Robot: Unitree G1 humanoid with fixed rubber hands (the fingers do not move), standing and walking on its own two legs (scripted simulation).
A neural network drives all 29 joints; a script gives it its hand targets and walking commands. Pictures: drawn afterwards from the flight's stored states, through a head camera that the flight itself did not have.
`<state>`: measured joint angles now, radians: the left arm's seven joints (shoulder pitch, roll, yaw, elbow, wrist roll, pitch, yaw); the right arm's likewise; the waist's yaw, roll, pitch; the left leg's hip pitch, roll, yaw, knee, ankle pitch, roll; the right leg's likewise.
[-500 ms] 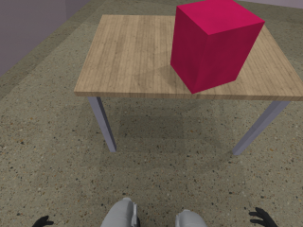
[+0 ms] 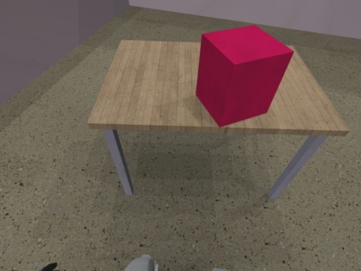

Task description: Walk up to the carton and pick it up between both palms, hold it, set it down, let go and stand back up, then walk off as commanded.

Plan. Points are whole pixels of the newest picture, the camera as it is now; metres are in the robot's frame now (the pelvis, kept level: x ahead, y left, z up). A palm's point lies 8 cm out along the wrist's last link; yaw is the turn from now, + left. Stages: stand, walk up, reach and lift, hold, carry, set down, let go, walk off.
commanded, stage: walk up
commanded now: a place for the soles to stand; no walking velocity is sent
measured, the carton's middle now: (237, 76) +0.74 -0.19 +0.03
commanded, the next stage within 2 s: none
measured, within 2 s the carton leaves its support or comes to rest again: neither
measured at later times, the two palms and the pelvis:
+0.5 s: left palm out of the picture +0.10 +0.31 -0.08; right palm out of the picture +0.12 -0.32 -0.07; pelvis +0.03 -0.01 +0.03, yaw -1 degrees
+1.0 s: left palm out of the picture +0.13 +0.23 -0.11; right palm (338, 218) +0.27 -0.39 -0.06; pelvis +0.15 -0.09 +0.01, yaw +0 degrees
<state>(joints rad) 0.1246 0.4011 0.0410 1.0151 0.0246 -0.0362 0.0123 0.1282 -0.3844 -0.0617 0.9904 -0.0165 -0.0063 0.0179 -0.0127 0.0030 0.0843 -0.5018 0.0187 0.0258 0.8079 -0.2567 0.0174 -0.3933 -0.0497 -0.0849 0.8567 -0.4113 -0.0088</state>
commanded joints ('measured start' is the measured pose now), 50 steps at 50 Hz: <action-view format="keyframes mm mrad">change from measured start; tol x32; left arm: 1 -25 190 40 -43 -10 -7 7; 50 365 142 53 -275 -7 12 -53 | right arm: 1 -74 -243 -29 -70 -14 -25 -9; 42 -54 -245 -53 -187 29 -57 -25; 50 385 -391 -115 -159 3 -73 -86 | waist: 1 28 33 -92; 27 13 113 -75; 31 255 -347 58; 42 90 -123 287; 50 -55 316 -283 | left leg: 1 20 150 -338 -375 -355 84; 14 189 110 -192 -306 -11 43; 21 254 190 -343 -552 -605 32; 26 442 276 -376 -535 -233 131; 29 148 280 -284 -514 -362 130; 32 -447 -82 -4 309 -292 -9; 47 430 -51 130 -248 123 48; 50 832 428 -663 -401 -273 264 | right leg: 1 11 -25 131 -235 -173 -56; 14 35 -98 152 -365 60 -54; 19 0 -33 162 -316 -550 -109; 23 -42 -12 50 -46 -166 -54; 31 421 -151 375 -719 -362 -55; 34 9 -321 570 -856 -586 -106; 39 366 -178 300 -602 293 -105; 43 240 -199 228 -602 213 -165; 47 120 -122 75 -212 806 -105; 50 -286 91 94 398 -128 23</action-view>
